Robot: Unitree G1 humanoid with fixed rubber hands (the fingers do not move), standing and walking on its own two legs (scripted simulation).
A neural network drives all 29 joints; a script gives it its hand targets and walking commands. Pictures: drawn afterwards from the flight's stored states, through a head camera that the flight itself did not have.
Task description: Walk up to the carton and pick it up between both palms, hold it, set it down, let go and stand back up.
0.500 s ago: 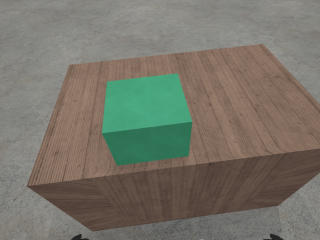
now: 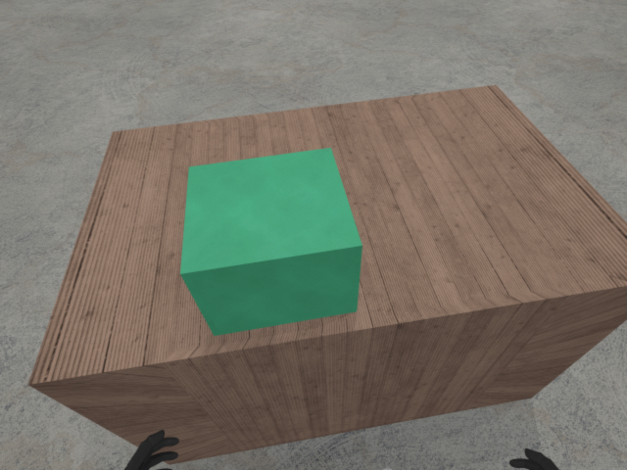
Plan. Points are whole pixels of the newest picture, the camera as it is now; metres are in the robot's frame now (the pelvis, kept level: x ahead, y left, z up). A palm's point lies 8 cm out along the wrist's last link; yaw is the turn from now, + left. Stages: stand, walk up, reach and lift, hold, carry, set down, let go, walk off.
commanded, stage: walk up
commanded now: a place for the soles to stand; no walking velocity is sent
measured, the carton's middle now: (273, 240) +0.49 +0.09 -0.01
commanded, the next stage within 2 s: reach and lift in 0.14 s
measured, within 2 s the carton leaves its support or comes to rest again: neither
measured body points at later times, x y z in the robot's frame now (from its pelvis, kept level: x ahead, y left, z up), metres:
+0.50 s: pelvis +0.01 -0.02 +0.00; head +0.03 -0.01 +0.45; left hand +0.19 +0.23 -0.07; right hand +0.19 -0.25 -0.08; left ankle +0.02 +0.11 -0.72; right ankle +0.06 -0.12 -0.72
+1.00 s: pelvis +0.04 -0.01 +0.02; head +0.05 +0.00 +0.47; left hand +0.20 +0.26 -0.04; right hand +0.23 -0.21 -0.04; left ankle +0.02 +0.11 -0.72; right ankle +0.06 -0.12 -0.72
